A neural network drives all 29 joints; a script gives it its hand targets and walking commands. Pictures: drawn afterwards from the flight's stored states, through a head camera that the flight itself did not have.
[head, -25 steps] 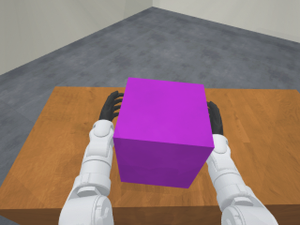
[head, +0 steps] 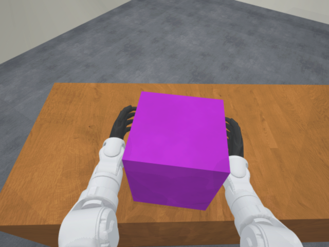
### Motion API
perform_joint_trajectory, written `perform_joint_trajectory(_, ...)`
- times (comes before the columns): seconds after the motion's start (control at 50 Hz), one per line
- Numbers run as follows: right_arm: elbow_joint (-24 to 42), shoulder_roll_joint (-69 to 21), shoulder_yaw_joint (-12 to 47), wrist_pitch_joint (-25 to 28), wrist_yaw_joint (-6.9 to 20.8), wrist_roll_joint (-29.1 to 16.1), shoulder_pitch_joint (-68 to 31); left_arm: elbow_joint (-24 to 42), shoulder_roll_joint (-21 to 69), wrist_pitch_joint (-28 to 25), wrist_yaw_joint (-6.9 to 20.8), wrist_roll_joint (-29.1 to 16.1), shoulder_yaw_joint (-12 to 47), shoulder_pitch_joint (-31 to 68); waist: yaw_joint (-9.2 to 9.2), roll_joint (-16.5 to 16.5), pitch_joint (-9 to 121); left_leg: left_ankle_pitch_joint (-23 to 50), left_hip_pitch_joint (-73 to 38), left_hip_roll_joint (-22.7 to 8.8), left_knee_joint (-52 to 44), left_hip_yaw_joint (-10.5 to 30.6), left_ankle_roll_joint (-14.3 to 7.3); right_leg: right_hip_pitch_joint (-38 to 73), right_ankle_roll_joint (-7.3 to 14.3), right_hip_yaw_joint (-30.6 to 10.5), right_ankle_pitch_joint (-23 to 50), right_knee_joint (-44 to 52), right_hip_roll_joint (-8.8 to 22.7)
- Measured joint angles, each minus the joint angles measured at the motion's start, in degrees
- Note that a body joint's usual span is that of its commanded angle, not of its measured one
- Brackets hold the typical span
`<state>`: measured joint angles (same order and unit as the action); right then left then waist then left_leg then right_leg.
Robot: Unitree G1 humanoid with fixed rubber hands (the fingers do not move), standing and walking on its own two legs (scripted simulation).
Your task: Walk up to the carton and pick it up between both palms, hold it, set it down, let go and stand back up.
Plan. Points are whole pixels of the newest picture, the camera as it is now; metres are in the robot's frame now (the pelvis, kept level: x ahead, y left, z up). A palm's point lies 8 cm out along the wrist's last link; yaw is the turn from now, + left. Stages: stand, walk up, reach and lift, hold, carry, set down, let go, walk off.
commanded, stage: set down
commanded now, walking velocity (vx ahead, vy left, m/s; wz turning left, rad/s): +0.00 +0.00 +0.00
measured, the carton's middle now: (175, 154) +0.36 -0.03 +0.00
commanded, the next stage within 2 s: none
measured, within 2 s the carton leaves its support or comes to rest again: rests again in 1.12 s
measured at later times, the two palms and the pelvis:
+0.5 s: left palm (123, 141) +0.41 +0.11 +0.00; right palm (231, 158) +0.34 -0.18 -0.01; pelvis +0.00 +0.00 -0.01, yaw +1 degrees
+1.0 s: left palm (126, 149) +0.41 +0.11 -0.04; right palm (229, 167) +0.33 -0.18 -0.04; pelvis -0.01 +0.00 -0.02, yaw +0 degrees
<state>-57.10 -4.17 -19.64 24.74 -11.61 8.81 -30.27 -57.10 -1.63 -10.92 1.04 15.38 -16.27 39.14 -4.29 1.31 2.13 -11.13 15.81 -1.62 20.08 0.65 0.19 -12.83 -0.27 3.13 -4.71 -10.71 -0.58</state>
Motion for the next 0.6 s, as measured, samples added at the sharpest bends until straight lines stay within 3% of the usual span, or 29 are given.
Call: perform_joint_trajectory(0.6, -7.3, -1.1, -5.6, 7.7, -1.1, 3.9, -2.6, -18.0, -3.8, -12.9, -1.4, -2.5, 1.5, 6.7, -2.18, -2.0, 5.5, 0.1, 16.8, -0.4, 4.6, 1.5, 0.3, -15.5, 0.5, 1.8, 0.4, -3.1, -0.3)
